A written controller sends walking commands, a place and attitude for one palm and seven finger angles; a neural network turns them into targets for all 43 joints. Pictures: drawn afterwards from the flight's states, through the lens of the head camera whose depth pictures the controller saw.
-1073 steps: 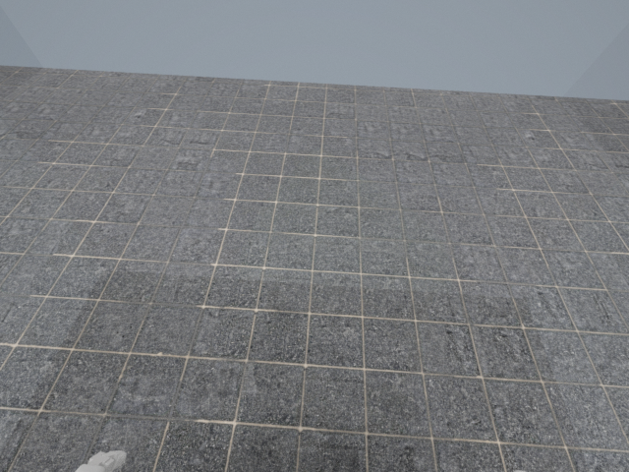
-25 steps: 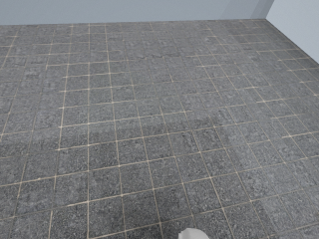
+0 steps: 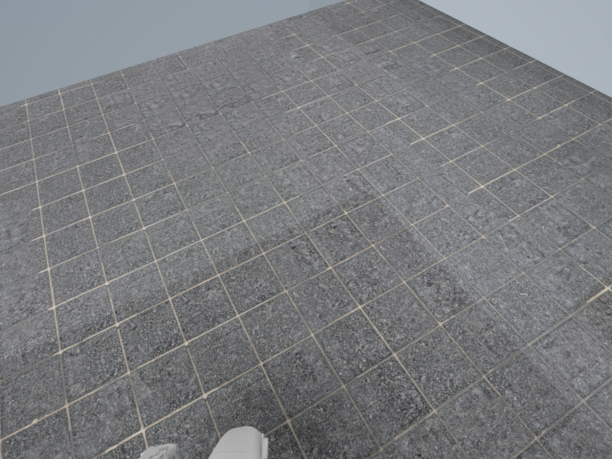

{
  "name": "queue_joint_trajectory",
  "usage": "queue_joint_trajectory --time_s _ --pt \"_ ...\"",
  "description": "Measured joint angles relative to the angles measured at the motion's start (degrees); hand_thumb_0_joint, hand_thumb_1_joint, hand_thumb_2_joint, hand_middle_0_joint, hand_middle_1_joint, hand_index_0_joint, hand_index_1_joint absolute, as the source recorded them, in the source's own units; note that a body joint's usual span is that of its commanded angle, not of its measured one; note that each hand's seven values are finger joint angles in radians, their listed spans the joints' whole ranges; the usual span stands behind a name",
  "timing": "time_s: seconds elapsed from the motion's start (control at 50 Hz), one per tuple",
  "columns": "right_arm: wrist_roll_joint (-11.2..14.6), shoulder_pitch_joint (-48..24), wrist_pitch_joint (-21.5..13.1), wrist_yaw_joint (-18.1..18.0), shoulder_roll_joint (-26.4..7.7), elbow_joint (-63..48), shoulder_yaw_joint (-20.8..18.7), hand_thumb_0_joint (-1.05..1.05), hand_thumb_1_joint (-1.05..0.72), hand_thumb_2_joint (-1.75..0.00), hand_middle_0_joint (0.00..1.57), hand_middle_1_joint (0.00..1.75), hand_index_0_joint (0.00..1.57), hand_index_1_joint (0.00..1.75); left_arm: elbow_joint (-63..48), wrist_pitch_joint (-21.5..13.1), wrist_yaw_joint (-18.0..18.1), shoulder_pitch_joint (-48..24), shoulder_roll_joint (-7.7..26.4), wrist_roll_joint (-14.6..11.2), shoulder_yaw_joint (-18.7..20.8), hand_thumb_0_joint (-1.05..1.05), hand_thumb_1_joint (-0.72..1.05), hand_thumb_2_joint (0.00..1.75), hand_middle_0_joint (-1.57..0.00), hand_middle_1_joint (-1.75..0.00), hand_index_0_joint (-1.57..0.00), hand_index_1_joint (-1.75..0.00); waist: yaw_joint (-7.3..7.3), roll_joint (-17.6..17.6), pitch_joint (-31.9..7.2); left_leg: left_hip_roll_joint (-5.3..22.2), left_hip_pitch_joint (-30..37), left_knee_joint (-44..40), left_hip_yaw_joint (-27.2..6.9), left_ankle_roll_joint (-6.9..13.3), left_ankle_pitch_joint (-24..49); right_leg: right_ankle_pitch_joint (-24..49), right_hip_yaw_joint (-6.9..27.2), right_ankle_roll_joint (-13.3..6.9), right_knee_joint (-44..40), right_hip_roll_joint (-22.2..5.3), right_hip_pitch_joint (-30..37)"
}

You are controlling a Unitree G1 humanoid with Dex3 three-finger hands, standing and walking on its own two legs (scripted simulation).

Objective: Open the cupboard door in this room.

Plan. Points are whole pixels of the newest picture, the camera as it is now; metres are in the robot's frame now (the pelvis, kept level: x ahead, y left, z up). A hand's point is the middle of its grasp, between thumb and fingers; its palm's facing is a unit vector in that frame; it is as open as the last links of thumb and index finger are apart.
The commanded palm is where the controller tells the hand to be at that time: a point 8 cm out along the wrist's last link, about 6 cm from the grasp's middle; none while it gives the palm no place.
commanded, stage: turn or walk to find it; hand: left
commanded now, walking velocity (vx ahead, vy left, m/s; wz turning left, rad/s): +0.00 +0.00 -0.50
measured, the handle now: out of the picture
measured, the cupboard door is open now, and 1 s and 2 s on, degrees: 0 0 0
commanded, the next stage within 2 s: none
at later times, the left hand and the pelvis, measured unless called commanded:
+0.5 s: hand out of the picture +0.05 +0.26 -0.18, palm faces -0.13 -0.97 -0.22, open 7.4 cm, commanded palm none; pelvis -0.01 +0.06 +0.00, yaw -14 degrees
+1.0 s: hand (247, 441) +0.17 +0.11 -0.15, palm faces -0.48 -0.83 -0.28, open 7.4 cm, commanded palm none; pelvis -0.05 +0.01 -0.01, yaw -29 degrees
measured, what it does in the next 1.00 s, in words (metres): steps on the spot, turning right: left foot, then right foot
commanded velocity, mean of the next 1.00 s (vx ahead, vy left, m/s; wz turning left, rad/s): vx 0.02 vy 0.00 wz -0.50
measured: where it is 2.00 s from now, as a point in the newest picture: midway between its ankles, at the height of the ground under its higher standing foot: outside the picture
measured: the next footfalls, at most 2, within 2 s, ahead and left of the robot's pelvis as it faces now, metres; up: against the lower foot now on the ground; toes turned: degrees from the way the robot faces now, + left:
left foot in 0.40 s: +0.04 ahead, +0.15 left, +0.00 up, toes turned -11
right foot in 0.90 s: -0.05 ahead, -0.08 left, +0.00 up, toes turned -32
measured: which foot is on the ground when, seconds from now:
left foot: up 0.00-0.38, down 0.40-0.90, up 0.92-1.00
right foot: down 0.00-0.42, up 0.44-0.88, down 0.90-1.00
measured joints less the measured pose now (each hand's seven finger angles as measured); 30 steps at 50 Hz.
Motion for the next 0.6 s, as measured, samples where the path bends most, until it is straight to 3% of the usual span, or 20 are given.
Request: queue_joint_trajectory --time_s 0.1,0.24,0.34,0.4,0.44,0.48,0.54,0.6 --pt "0.0 -1.7 0.1 -0.2 -0.3 -0.5 0.2 0.00 -0.91 -0.90 0.20 0.30 0.19 0.29 0.7 0.0 -0.2 2.4 0.0 0.1 0.1 0.00 0.90 0.90 -0.21 -0.30 -0.20 -0.30 1.10 0.0 -0.8 -0.7 0.2 -2.1 -1.8 -0.5 1.0 1.3 1.8 -0.3 -1.6 1.8 0.2" --pt "0.3 -4.0 0.1 -0.4 0.2 -1.1 0.7 0.00 -0.91 -0.90 0.20 0.30 0.19 0.29 1.7 0.4 0.0 5.4 0.7 0.5 0.6 0.00 0.90 0.90 -0.21 -0.30 -0.20 -0.30 3.03 -1.0 -1.3 -2.5 3.5 -9.3 -1.5 0.1 -2.1 2.4 4.5 0.0 -1.8 3.6 -0.9" --pt "0.9 -5.5 -0.6 -0.6 1.3 -2.3 1.3 0.00 -0.91 -0.90 0.20 0.30 0.19 0.29 2.5 0.9 0.1 6.3 2.0 0.7 1.2 0.00 0.90 0.90 -0.21 -0.30 -0.20 -0.30 4.22 -2.5 -1.2 -4.4 8.2 -19.9 -1.2 1.4 -4.3 3.2 7.1 1.2 -1.3 4.3 -2.5" --pt "1.3 -5.5 -1.8 -0.7 2.0 -3.2 1.8 0.00 -0.91 -0.90 0.20 0.30 0.19 0.29 2.9 1.5 0.1 6.5 3.0 0.4 1.5 0.00 0.90 0.90 -0.21 -0.30 -0.20 -0.30 4.09 -3.3 -1.6 -5.0 13.4 -31.7 -0.9 2.5 0.5 2.8 8.6 2.6 0.9 4.9 -4.4" --pt "1.1 -5.1 -2.6 -0.8 2.9 -3.4 2.2 0.00 -0.91 -0.90 0.20 0.30 0.20 0.30 3.2 2.2 0.1 6.0 4.1 0.1 1.9 0.00 0.90 0.90 -0.20 -0.30 -0.20 -0.30 3.84 -5.1 -1.3 -5.8 14.5 -34.0 0.8 5.3 4.2 -2.8 9.3 3.9 6.7 4.4 -6.7" --pt "0.7 -4.2 -2.3 -0.6 3.3 -3.6 2.7 0.00 -0.91 -0.90 0.20 0.30 0.20 0.30 3.2 2.8 -0.2 5.5 4.6 0.4 2.2 0.00 0.91 0.90 -0.20 -0.30 -0.20 -0.30 3.94 -5.2 -1.1 -5.2 15.4 -34.1 2.3 6.2 3.5 -10.0 7.2 5.7 17.5 4.0 -10.3" --pt "0.3 -2.7 -1.9 -0.8 3.7 -3.4 2.9 0.00 -0.91 -0.90 0.20 0.30 0.20 0.30 2.7 3.1 -0.9 4.9 5.2 1.0 2.9 0.00 0.91 0.90 -0.20 -0.30 -0.20 -0.30 3.74 -4.6 -1.2 -4.1 17.1 -36.4 4.2 6.4 3.9 -10.5 4.7 7.6 31.6 2.1 -14.3" --pt "0.2 -1.4 -2.1 -0.7 4.0 -2.9 2.8 0.00 -0.91 -0.90 0.20 0.30 0.20 0.30 2.2 2.9 -1.3 4.5 5.8 1.0 3.3 0.00 0.91 0.90 -0.20 -0.30 -0.20 -0.30 3.49 -4.3 -1.3 -3.2 18.0 -37.8 6.3 6.6 4.4 -8.5 3.7 8.8 38.2 -0.5 -15.7"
